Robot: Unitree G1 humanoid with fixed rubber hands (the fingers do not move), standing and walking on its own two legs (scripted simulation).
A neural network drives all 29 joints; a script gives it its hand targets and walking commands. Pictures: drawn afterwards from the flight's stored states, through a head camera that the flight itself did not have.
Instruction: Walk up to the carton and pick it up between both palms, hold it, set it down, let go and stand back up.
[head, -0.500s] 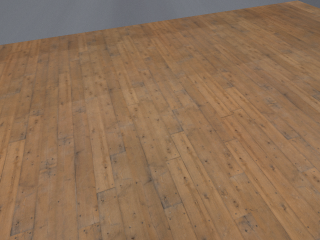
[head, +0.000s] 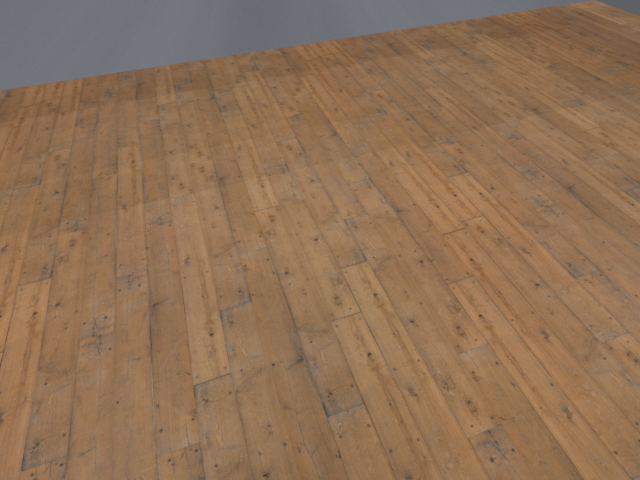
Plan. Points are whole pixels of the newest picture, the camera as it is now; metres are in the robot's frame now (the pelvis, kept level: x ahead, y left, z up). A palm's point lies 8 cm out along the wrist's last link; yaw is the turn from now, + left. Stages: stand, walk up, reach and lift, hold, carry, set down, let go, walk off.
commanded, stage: walk up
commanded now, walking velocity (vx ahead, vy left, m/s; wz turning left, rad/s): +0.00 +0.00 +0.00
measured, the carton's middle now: out of the picture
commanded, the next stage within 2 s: none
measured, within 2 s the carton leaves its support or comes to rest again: neither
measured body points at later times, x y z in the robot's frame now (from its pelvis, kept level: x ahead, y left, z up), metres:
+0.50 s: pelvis -0.03 -0.07 -0.03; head -0.01 -0.12 +0.42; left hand +0.14 +0.21 -0.12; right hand +0.00 -0.39 -0.17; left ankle +0.01 +0.11 -0.73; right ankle -0.02 -0.23 -0.74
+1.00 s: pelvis -0.04 -0.14 -0.01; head -0.04 -0.15 +0.44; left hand +0.24 -0.04 -0.12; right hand -0.24 -0.36 -0.13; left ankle +0.09 -0.06 -0.74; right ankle -0.13 -0.29 -0.68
